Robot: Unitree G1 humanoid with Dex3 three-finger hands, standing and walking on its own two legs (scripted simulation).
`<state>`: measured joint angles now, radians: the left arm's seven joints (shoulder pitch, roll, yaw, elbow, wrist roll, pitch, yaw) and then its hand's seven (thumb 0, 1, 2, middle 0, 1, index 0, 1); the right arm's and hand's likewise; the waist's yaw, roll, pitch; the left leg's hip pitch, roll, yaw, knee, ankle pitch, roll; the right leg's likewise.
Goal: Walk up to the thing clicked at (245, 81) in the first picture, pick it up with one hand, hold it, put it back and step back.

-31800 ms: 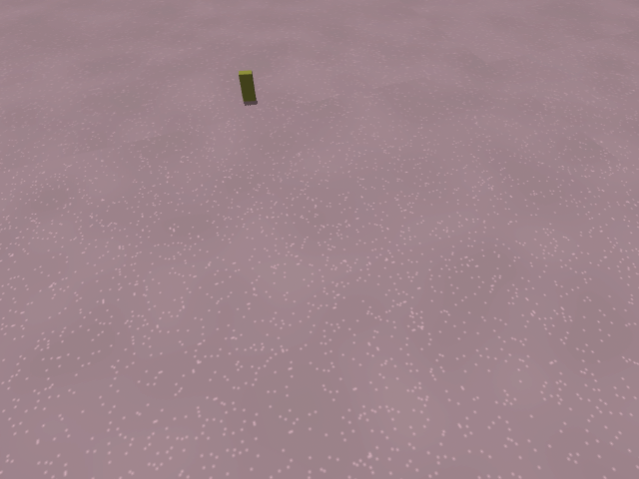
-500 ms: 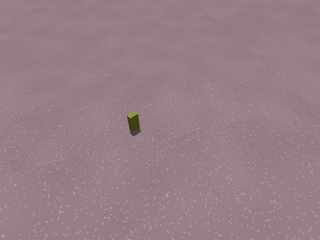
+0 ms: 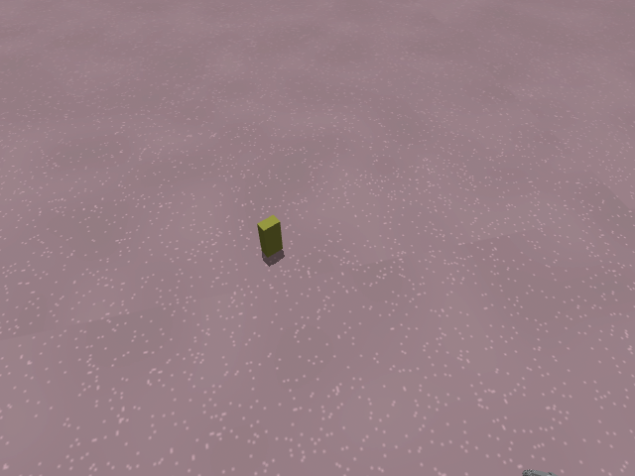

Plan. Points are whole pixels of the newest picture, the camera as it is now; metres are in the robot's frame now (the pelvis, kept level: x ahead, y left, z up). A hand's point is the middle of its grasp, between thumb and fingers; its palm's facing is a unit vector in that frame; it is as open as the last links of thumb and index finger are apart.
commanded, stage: step back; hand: left
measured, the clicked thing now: (270, 236) +1.00 +0.20 -0.69
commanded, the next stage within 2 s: stand in 0.14 s
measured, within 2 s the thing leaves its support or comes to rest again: neither
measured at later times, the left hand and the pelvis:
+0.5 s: hand out of the picture +0.09 +0.24 -0.14, palm faces -0.02 -0.94 -0.33, open 7.4 cm; pelvis +0.00 -0.01 +0.01, yaw +0 degrees
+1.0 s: hand out of the picture +0.04 +0.24 -0.14, palm faces -0.01 -0.94 -0.35, open 7.4 cm; pelvis -0.02 -0.02 +0.01, yaw +1 degrees
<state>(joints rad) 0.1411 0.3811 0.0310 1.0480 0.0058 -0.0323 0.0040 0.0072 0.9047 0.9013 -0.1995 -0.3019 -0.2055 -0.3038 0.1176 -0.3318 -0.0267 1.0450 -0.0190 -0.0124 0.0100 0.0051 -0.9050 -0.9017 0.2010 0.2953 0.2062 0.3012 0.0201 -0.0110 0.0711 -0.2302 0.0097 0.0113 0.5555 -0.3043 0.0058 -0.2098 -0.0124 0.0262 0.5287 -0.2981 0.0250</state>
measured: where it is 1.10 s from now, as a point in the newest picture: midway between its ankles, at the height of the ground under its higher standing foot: outside the picture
